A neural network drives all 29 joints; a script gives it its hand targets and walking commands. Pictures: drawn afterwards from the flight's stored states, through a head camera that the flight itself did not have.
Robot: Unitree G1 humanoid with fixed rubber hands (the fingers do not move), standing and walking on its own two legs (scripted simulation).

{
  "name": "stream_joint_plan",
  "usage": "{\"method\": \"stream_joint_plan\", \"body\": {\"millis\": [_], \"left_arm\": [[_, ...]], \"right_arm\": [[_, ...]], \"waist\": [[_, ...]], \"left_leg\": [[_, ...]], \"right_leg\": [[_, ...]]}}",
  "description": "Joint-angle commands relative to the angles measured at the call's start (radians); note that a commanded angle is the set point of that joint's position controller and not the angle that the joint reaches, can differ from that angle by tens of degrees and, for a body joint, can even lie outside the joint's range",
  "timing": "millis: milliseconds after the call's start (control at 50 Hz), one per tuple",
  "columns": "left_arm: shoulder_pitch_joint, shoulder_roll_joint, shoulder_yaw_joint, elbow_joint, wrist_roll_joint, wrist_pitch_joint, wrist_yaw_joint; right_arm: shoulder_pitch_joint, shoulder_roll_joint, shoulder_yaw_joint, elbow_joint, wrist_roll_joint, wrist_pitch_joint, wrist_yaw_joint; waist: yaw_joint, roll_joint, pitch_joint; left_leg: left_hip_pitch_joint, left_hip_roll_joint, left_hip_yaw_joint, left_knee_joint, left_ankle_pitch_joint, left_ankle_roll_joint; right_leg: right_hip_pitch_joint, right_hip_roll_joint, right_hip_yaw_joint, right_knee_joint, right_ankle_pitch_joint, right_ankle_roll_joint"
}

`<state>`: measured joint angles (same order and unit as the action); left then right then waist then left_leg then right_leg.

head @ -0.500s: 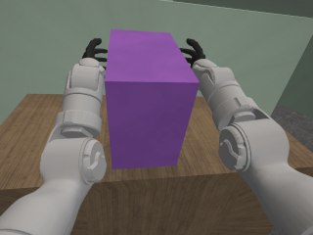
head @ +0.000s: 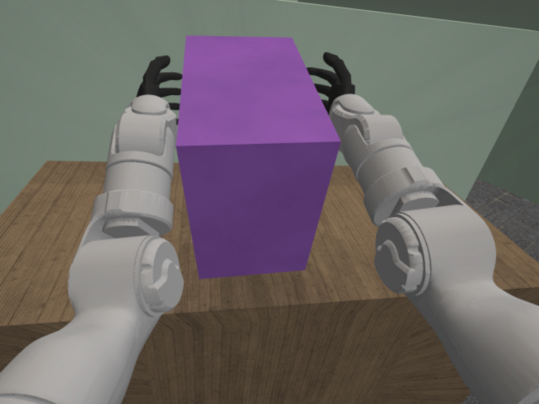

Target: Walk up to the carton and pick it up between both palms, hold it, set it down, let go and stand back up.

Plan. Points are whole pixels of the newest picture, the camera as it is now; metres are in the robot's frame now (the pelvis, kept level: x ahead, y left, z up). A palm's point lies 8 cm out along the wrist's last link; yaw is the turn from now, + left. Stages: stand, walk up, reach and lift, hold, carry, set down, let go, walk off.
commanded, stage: set down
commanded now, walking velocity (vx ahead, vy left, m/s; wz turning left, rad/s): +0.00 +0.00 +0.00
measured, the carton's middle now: (246, 155) +0.40 +0.05 +0.25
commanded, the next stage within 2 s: none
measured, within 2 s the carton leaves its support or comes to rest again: neither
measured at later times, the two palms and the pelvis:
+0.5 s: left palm (173, 144) +0.42 +0.16 +0.25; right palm (337, 122) +0.42 -0.09 +0.31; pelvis +0.00 -0.01 +0.00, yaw +0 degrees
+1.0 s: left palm (181, 156) +0.46 +0.15 +0.21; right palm (328, 140) +0.47 -0.10 +0.26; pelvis +0.04 -0.02 +0.00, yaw +0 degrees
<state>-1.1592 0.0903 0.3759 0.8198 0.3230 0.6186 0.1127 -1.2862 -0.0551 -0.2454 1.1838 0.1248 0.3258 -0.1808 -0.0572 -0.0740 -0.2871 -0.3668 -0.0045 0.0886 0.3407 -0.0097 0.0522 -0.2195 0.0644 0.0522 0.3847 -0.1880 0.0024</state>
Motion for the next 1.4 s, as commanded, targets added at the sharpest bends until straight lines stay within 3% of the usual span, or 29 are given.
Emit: {"method": "stream_joint_plan", "body": {"millis": [0,80,180,260,320,400,480,560,660,760,780,880,940,1020,1140,1220,1240,1280,1360,1380], "left_arm": [[-0.649,-0.441,-0.024,0.02,-0.002,-0.092,-0.174],[-0.642,-0.441,-0.038,-0.011,0.01,-0.116,-0.168],[-0.725,-0.46,-0.057,-0.105,-0.015,-0.166,-0.134],[-0.827,-0.531,-0.185,-0.246,-0.072,-0.216,-0.09],[-0.853,-0.505,-0.18,-0.283,-0.072,-0.248,-0.071],[-0.745,-0.442,-0.086,-0.191,-0.01,-0.24,-0.074],[-0.636,-0.395,0.006,-0.087,0.033,-0.21,-0.101],[-0.609,-0.368,0.051,-0.073,0.049,-0.208,-0.113],[-0.663,-0.421,-0.002,-0.094,0.014,-0.24,-0.1],[-0.705,-0.508,-0.1,-0.165,-0.036,-0.274,-0.085],[-0.7,-0.514,-0.117,-0.163,-0.043,-0.274,-0.084],[-0.628,-0.525,-0.123,-0.156,-0.034,-0.275,-0.081],[-0.592,-0.504,-0.094,-0.119,-0.016,-0.266,-0.088],[-0.574,-0.498,-0.066,-0.123,-0.008,-0.269,-0.091],[-0.573,-0.547,-0.121,-0.203,-0.035,-0.287,-0.086],[-0.62,-0.594,-0.183,-0.296,-0.065,-0.311,-0.074],[-0.632,-0.594,-0.185,-0.292,-0.064,-0.313,-0.074],[-0.616,-0.6,-0.212,-0.284,-0.072,-0.314,-0.075],[-0.613,-0.545,-0.146,-0.226,-0.025,-0.303,-0.083],[-0.596,-0.541,-0.132,-0.22,-0.012,-0.296,-0.084]], "right_arm": [[-0.632,0.38,-0.033,-0.144,-0.04,-0.086,0.162],[-0.586,0.358,-0.072,-0.092,-0.085,-0.103,0.183],[-0.627,0.421,-0.052,-0.135,-0.106,-0.152,0.211],[-0.666,0.49,-0.015,-0.161,-0.102,-0.206,0.227],[-0.617,0.512,-0.036,-0.105,-0.118,-0.22,0.24],[-0.506,0.496,-0.062,0.011,-0.138,-0.203,0.249],[-0.462,0.467,-0.055,0.017,-0.148,-0.173,0.247],[-0.466,0.474,-0.033,-0.027,-0.147,-0.165,0.238],[-0.509,0.489,-0.067,-0.067,-0.179,-0.194,0.235],[-0.525,0.55,-0.035,-0.116,-0.187,-0.239,0.229],[-0.515,0.543,-0.046,-0.102,-0.189,-0.242,0.227],[-0.447,0.542,-0.031,-0.083,-0.188,-0.253,0.221],[-0.417,0.524,-0.037,-0.064,-0.188,-0.246,0.219],[-0.423,0.547,-0.011,-0.073,-0.177,-0.246,0.218],[-0.443,0.6,0.071,-0.142,-0.139,-0.267,0.216],[-0.441,0.639,0.108,-0.17,-0.117,-0.283,0.217],[-0.456,0.638,0.113,-0.17,-0.111,-0.285,0.217],[-0.43,0.627,0.098,-0.157,-0.117,-0.288,0.214],[-0.406,0.575,-0.005,-0.07,-0.166,-0.274,0.227],[-0.407,0.564,-0.01,-0.07,-0.171,-0.27,0.231]], "waist": [[0.013,0.123,-0.084],[0.0,0.165,-0.091],[0.05,0.158,-0.223],[0.05,0.188,-0.389],[0.064,0.187,-0.384],[0.092,0.138,-0.262],[0.117,0.096,-0.161],[0.142,0.074,-0.153],[0.128,0.1,-0.242],[0.126,0.117,-0.364],[0.111,0.118,-0.375],[0.125,0.115,-0.372],[0.128,0.104,-0.317],[0.157,0.085,-0.317],[0.181,0.089,-0.414],[0.174,0.111,-0.484],[0.183,0.111,-0.482],[0.152,0.12,-0.493],[0.133,0.121,-0.376],[0.145,0.124,-0.347]], "left_leg": [[0.428,0.081,-0.147,-0.126,-0.435,-0.021],[0.409,0.101,-0.159,-0.155,-0.475,-0.035],[0.479,0.095,-0.158,-0.135,-0.408,-0.037],[0.567,0.104,-0.178,-0.105,-0.335,-0.067],[0.588,0.098,-0.171,-0.104,-0.344,-0.06],[0.571,0.091,-0.144,-0.112,-0.341,-0.036],[0.546,0.065,-0.097,-0.101,-0.28,-0.012],[0.561,0.034,-0.054,-0.06,-0.17,-0.003],[0.598,0.043,-0.066,-0.043,-0.161,-0.02],[0.677,0.046,-0.06,0.002,-0.014,-0.05],[0.697,0.051,-0.068,0.006,0.001,-0.054],[0.734,0.053,-0.062,0.036,0.141,-0.067],[0.712,0.052,-0.058,0.033,0.154,-0.062],[0.701,0.049,-0.052,0.04,0.192,-0.056],[0.737,0.047,-0.057,0.084,0.338,-0.067],[0.754,0.049,-0.068,0.114,0.404,-0.084],[0.753,0.053,-0.072,0.115,0.397,-0.082],[0.762,0.054,-0.074,0.121,0.403,-0.09],[0.744,0.06,-0.068,0.083,0.269,-0.078],[0.739,0.06,-0.062,0.071,0.242,-0.075]], "right_leg": [[-0.035,-0.014,-0.059,-0.115,-0.206,0.051],[0.03,-0.01,-0.068,-0.106,-0.157,0.05],[0.026,-0.01,-0.08,-0.09,-0.116,0.051],[0.034,-0.014,-0.094,-0.07,-0.014,0.051],[0.008,-0.018,-0.098,-0.066,-0.044,0.058],[0.005,-0.021,-0.096,-0.082,-0.073,0.06],[-0.021,-0.03,-0.079,-0.121,-0.132,0.053],[-0.05,-0.046,-0.058,-0.146,-0.166,0.046],[-0.07,-0.048,-0.066,-0.138,-0.14,0.038],[-0.059,-0.047,-0.077,-0.131,-0.027,0.035],[-0.062,-0.045,-0.08,-0.132,-0.012,0.034],[-0.049,-0.042,-0.088,-0.138,0.054,0.032],[-0.043,-0.044,-0.081,-0.144,0.069,0.033],[-0.03,-0.048,-0.068,-0.135,0.125,0.04],[0.005,-0.048,-0.061,-0.105,0.292,0.05],[0.014,-0.05,-0.064,-0.09,0.367,0.05],[0.004,-0.051,-0.061,-0.092,0.366,0.051],[0.002,-0.053,-0.067,-0.093,0.383,0.049],[-0.035,-0.048,-0.074,-0.123,0.189,0.036],[-0.039,-0.049,-0.073,-0.129,0.159,0.036]]}}
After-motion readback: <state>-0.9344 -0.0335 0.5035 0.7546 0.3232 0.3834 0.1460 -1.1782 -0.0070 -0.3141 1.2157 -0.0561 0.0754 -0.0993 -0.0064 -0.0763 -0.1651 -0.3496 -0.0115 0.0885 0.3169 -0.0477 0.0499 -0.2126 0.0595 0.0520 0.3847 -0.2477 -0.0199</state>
